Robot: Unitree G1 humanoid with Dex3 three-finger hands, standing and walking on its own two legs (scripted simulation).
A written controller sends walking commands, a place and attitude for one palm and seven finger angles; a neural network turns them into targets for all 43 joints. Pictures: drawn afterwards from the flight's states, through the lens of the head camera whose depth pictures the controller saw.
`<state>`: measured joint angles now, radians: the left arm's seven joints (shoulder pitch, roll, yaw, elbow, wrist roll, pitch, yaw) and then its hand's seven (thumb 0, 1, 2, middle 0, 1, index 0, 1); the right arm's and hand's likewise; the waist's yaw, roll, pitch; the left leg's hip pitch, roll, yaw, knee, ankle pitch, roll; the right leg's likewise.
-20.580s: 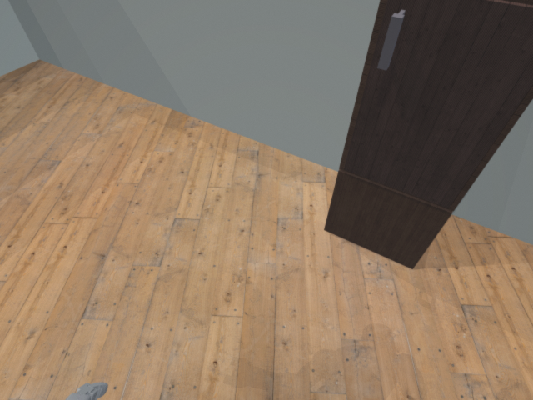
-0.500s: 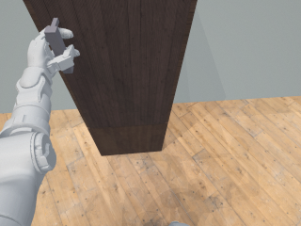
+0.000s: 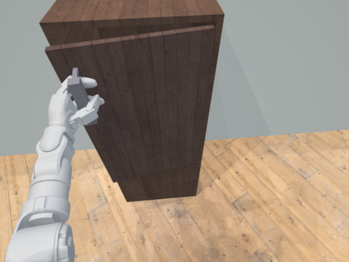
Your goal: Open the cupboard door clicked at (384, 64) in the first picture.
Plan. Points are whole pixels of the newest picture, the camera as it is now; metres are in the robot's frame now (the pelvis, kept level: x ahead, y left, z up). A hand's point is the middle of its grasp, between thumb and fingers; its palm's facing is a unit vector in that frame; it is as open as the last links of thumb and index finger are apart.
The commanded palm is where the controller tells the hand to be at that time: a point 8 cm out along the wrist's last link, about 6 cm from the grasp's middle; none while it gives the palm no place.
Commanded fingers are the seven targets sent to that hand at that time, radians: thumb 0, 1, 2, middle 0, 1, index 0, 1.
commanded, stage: pull the door open along its arc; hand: left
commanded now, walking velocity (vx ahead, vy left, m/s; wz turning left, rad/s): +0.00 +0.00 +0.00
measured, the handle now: (83, 96) +0.46 +0.21 +0.15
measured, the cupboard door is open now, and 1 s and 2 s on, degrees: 10 40 40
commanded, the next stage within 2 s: open thumb and fingers to let go in 1.08 s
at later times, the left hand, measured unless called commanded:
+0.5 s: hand (101, 115) +0.40 +0.15 +0.15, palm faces +0.51 -0.86 +0.01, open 5.7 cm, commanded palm +0.33 +0.18 +0.15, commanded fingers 0.00 0.90 0.90 -0.40 -1.35 -0.40 -1.35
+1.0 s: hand (136, 161) +0.28 +0.07 +0.15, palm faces +0.37 -0.93 +0.01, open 6.4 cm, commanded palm +0.20 +0.09 +0.15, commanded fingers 0.00 0.90 0.90 -0.40 -1.35 -0.40 -1.35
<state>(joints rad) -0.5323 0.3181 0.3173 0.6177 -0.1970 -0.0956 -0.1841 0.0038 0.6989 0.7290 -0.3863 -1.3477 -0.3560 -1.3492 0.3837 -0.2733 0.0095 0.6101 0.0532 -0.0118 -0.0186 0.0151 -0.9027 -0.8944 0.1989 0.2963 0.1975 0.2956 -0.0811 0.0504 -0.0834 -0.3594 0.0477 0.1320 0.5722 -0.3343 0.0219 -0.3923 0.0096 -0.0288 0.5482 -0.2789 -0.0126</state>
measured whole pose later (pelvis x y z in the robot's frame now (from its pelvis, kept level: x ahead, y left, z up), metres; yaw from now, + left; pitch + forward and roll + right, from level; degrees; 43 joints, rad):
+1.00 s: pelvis +0.00 -0.02 +0.01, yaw +4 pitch -3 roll +0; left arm 0.03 -0.10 -0.24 -0.22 0.02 0.26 0.51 0.03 0.67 0.70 -0.32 -1.33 -0.31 -1.32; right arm 0.10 -0.17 0.01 0.60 -0.03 0.06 0.02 0.02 -0.90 -0.89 0.20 0.30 0.19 0.30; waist 0.03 0.06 -0.03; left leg -0.13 0.04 0.05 0.48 -0.29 -0.01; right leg -0.14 0.01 -0.11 0.47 -0.28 -0.04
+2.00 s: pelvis -0.03 -0.01 +0.01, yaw +5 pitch -5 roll -1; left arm -0.18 -0.14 -0.24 0.02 0.02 0.24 0.56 -0.01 -0.49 0.30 -0.34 -0.77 -0.34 -0.77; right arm 0.10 -0.14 0.03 0.67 -0.02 0.10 -0.01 0.02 -0.90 -0.89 0.20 0.30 0.20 0.30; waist 0.04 0.04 0.00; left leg -0.15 0.02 0.05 0.48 -0.25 0.01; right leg -0.14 -0.01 -0.11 0.44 -0.22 -0.02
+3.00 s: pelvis -0.01 -0.03 +0.01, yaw +5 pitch -4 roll +0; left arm 0.29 0.18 0.00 -0.38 -0.19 0.15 -0.10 -0.01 -0.50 0.30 -0.20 -0.32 -0.17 -0.31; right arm 0.17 -0.21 0.07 0.53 0.03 0.00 -0.05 0.02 -0.90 -0.89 0.20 0.30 0.20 0.30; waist 0.04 0.05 -0.03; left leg -0.14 0.04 0.04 0.50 -0.29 -0.02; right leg -0.14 0.01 -0.11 0.49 -0.28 -0.05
